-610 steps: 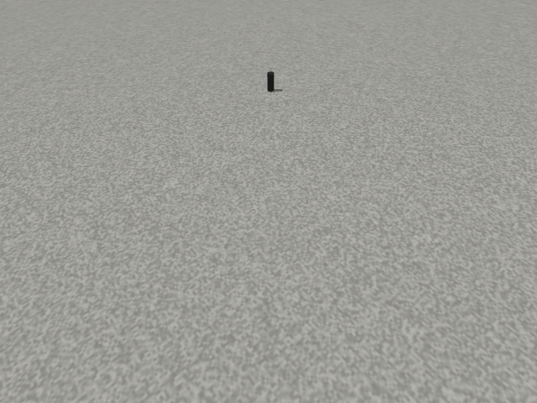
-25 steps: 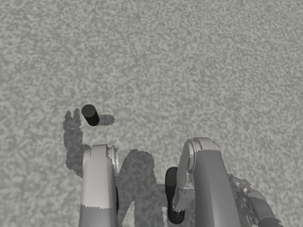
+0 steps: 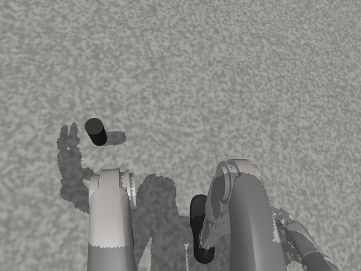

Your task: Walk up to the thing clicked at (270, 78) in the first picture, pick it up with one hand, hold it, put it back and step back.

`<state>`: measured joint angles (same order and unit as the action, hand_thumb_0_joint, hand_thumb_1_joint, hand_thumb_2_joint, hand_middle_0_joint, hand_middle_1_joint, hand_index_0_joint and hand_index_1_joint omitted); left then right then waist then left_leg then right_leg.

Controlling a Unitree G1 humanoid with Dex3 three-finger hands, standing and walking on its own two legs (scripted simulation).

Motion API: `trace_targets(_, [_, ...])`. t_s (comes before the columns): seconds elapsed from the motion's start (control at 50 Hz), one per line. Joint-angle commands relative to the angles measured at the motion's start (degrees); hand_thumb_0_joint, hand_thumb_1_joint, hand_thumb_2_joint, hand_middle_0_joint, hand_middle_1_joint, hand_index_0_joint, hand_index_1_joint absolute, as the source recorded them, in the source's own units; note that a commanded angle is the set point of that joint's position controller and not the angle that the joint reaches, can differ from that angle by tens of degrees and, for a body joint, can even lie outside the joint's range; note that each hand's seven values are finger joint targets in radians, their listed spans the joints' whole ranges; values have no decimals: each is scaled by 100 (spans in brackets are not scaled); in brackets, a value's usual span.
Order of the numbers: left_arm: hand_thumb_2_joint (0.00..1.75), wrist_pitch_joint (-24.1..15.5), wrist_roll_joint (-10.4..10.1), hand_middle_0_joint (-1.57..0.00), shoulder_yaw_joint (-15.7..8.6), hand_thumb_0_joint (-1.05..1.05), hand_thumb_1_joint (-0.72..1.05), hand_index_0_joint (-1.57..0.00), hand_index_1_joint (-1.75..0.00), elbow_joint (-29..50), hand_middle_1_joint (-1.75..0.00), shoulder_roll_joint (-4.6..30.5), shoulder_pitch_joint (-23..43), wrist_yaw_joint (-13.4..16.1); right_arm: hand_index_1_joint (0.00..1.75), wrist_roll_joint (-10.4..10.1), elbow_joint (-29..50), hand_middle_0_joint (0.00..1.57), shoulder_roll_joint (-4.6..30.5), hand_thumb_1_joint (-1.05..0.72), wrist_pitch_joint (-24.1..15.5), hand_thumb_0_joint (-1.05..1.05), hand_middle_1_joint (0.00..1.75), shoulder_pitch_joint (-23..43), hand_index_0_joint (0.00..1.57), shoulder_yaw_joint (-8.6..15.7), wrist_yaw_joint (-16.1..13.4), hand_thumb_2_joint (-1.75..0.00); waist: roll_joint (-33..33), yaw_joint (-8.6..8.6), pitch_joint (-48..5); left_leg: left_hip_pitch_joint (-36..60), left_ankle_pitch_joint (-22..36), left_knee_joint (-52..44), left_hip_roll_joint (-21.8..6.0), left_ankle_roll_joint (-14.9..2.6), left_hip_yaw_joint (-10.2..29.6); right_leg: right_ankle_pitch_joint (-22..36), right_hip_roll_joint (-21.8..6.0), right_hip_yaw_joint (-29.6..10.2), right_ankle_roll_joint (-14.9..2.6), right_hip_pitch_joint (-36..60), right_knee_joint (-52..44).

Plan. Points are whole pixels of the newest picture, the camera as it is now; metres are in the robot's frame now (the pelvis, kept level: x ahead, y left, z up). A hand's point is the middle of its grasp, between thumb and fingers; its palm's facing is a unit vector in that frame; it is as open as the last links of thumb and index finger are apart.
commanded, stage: approach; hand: left
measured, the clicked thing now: (97, 133) +0.46 +0.20 -0.29
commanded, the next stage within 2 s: close in in 0.26 s
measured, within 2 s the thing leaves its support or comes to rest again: neither
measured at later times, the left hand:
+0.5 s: hand (66, 150) +0.39 +0.27 -0.23, palm faces +0.00 -1.00 +0.05, open 17.5 cm
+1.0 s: hand (92, 142) +0.42 +0.21 -0.26, palm faces +0.04 -1.00 +0.01, open 17.3 cm
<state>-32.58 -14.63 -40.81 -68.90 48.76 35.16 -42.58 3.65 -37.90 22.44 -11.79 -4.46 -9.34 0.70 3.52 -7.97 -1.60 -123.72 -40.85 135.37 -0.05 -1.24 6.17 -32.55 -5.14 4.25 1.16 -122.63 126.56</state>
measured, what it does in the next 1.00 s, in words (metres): lowers itself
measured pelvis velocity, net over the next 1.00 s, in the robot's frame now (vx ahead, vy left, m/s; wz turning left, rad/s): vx -0.02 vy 0.02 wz -0.15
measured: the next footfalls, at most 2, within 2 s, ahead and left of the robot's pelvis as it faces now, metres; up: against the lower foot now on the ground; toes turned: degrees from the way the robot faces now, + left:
none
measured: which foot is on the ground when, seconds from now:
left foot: down 0.00-1.00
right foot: down 0.00-1.00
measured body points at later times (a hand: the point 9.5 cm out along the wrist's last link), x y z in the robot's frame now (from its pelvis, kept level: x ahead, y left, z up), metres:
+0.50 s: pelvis -0.01 +0.01 -0.06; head +0.23 +0.15 +0.28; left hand +0.39 +0.32 -0.23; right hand +0.14 -0.26 -0.10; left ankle +0.08 +0.11 -0.32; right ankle +0.13 -0.14 -0.32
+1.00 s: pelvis -0.02 +0.02 -0.07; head +0.23 +0.19 +0.26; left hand +0.42 +0.26 -0.26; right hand +0.10 -0.24 -0.08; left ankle +0.08 +0.11 -0.32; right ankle +0.13 -0.13 -0.32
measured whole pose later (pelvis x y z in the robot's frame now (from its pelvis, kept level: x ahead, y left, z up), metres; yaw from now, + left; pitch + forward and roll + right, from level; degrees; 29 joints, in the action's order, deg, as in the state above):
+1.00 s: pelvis -0.02 +0.02 -0.07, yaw -9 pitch +10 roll -20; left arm -67.4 -4.2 -24.9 -89.9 48.5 36.8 -6.5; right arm 21.8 -31.3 23.6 -1.3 9.0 -31.7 8.2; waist 16.1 -16.0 19.2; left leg -124.7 -40.9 152.9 0.4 -2.5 19.9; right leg -27.8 -1.2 14.8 4.1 -116.3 132.3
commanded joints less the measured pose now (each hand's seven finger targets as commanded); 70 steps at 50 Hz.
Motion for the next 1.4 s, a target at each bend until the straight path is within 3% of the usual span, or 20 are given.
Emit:
trace_targets(0.0, [4, -744, -37, -5, -43, 0, -61, -6, -11, 536, -13, 1489, 1105, 121, 30, 89, 266, 20, 1517, -90, -122, 0, 30, -470, 20, 384, -47, -89, -1402, -168, -2964, 2049, 499, -1609, 14, 22, -30, 103, 313, 371, -295, 1541, -711])
trace_targets(0.04, [5, -986, -12, -5, -25, 0, -61, -6, -12, 577, -13, 1516, 1221, 191, 30, 190, 259, 20, 1578, -90, -81, 0, 30, -423, 20, 309, 3, -89, -1606, -252, -3086, 2169, 677, -1499, 6, 63, -5, 249, 319, 452, -291, 1645, -594])
trace_targets(0.1, [5, -1355, 35, -5, -238, 0, -61, -6, -12, 532, -13, 1865, 1169, 326, 30, 332, 269, 20, 1657, -90, 8, 0, 30, -261, 20, 148, 61, -90, -1774, -236, -3113, 2158, 776, -1293, -15, 83, -33, 308, 356, 510, -279, 1760, -465])
trace_targets(0.12, [6, -1500, 27, -5, -128, 0, -59, -5, -12, 727, -12, 1747, 1304, 348, 30, 371, 370, 20, 1645, -90, 31, 0, 30, -107, 20, 64, 90, -90, -1803, -248, -3104, 2186, 817, -1235, -22, 98, -19, 334, 370, 535, -284, 1760, -408])
trace_targets(0.14, [6, -1571, 64, -6, -380, 0, -60, -6, -12, 296, -13, 1991, 930, 404, 30, 426, 265, 20, 1740, -90, 90, 0, 30, -120, 20, 43, 89, -90, -1908, -243, -3013, 2179, 848, -1231, -26, 117, -1, 372, 375, 583, -284, 1829, -354])
trace_targets(0.16, [7, -1660, 87, -5, -389, 0, -60, -6, -13, 213, -13, 2052, 820, 458, 30, 485, 288, 20, 1761, -90, 136, 0, 30, -49, 20, -49, 104, -90, -1925, -238, -2985, 2178, 986, -1166, -36, 135, 11, 478, 396, 615, -287, 1905, -282])
trace_targets(0.22, [8, -1943, 95, -5, -336, 0, -56, -5, -12, 28, -13, 1898, 636, 550, 30, 654, 305, 20, 1820, -90, 253, 0, 30, 161, 20, -207, 126, -90, -2170, -318, -2942, 2425, 1263, -1049, -85, 217, 106, 676, 435, 720, -306, 1903, -149])
trace_targets(0.34, [7, -2495, 107, -4, 361, 0, -53, -5, -11, -441, -12, 1171, 766, 809, 30, 927, 339, 20, 1959, -90, 366, 0, 30, 631, 20, -512, 188, -90, -2078, -781, -2269, 2229, 922, -816, -160, 253, 355, 559, 506, 1003, -272, 1685, -14])
trace_targets(0.46, [5, -3128, 97, -5, 589, 0, -61, -8, -9, -728, -12, 1084, 1040, 1351, 30, 1169, 389, 20, 2126, -90, 453, 0, 30, 993, 20, -900, 293, -89, -1953, -978, -1943, 2201, 733, -634, -210, 281, 604, 568, 560, 1225, -187, 1854, 89])
trace_targets(0.5, [5, -3305, 239, -5, 630, 0, -61, -8, -9, -782, -12, 1248, 1184, 1677, 30, 1248, 408, 20, 2178, -89, 495, 0, 30, 1068, 20, -994, 324, -89, -2073, -994, -1618, 2026, 447, -674, -220, 288, 664, 415, 581, 1295, -188, 1793, 120])
trace_targets(0.58, [6, -3534, 489, -4, 799, 0, -61, -8, -9, -971, -13, 1165, 1230, 2268, 30, 1421, 420, 20, 2193, -89, 632, 0, 30, 1131, 20, -1142, 412, -89, -2144, -1105, -1389, 1976, 441, -606, -214, 315, 718, 496, 612, 1380, -157, 1900, 88])
trace_targets(0.68, [6, -3663, 807, -4, 1161, 0, -61, -8, -9, -1234, -12, 874, 1075, 2775, 30, 1592, 506, 20, 2232, -89, 818, 0, 30, 1178, 20, -1229, 494, -89, -2225, -1251, -1149, 2114, 539, -710, -239, 384, 913, 644, 626, 1528, -143, 1882, 131])
trace_targets(0.74, [7, -3693, 858, -5, 1316, 0, -60, -8, -10, -1314, -13, 749, 1090, 3027, 30, 1638, 572, 20, 2254, -89, 904, 0, 30, 1227, 20, -1291, 522, -89, -2085, -1312, -969, 2022, 392, -727, -242, 373, 1039, 618, 636, 1579, -115, 1820, 139])
trace_targets(0.76, [9, -3718, 857, -5, 1394, 0, -59, -9, -11, -1321, -15, 663, 1176, 3090, 30, 1671, 602, 20, 2252, -90, 931, 0, 30, 1228, 20, -1323, 540, -89, -2025, -1450, -1015, 2050, 534, -674, -232, 360, 1055, 743, 634, 1594, -86, 1921, 118])
trace_targets(0.88, [11, -3873, 986, -5, 1611, 0, -53, -8, -11, -1351, -14, 643, 1357, 3500, 30, 1759, 682, 20, 2258, -90, 1065, 0, 30, 1338, 20, -1417, 576, -90, -1973, -1572, -774, 2007, 403, -717, -255, 352, 1189, 715, 661, 1635, -68, 1816, 87])
trace_targets(0.98, [16, -4009, 1080, -5, 1555, 0, -49, -6, -13, -1473, -15, 819, 1349, 3915, 30, 1844, 731, 20, 2196, -89, 1163, 0, 30, 1366, 20, -1529, 630, -90, -1882, -1529, -784, 1814, 236, -616, -236, 294, 1146, 623, 730, 1614, -51, 1975, -5])
trace_targets(1.0, [17, -4015, 1109, -6, 1538, 0, -48, -7, -14, -1508, -16, 816, 1375, 3987, 30, 1864, 753, 20, 2210, -89, 1183, 0, 30, 1335, 20, -1544, 634, -90, -1902, -1623, -766, 1860, 265, -649, -251, 301, 1182, 643, 725, 1650, -42, 2007, -11])
trace_targets(1.04, [19, -4040, 1183, -6, 1559, 0, -46, -7, -15, -1539, -16, 784, 1299, 4089, 30, 1881, 757, 20, 2201, -89, 1215, 0, 30, 1358, 20, -1540, 650, -90, -1922, -1609, -711, 1868, 209, -692, -271, 315, 1213, 605, 737, 1665, -54, 1950, -8])
trace_targets(1.14, [20, -4083, 1253, -4, 1564, 0, -45, -5, -15, -1532, -15, 811, 1243, 4310, 30, 1922, 717, 20, 2192, -89, 1255, 0, 30, 1342, 20, -1581, 668, -90, -1990, -1612, -856, 1950, 469, -613, -278, 315, 1215, 835, 777, 1668, -45, 2116, 7])
trace_targets(1.38, [21, -4117, 1351, -7, 1730, 0, -43, -3, -13, -1465, -10, 637, 1376, 4599, 30, 1933, 619, 20, 2141, -89, 1239, 0, 30, 1409, 20, -1573, 728, -91, -1873, -1703, -731, 1835, 322, -570, -294, 287, 1247, 766, 811, 1697, -44, 2052, -44])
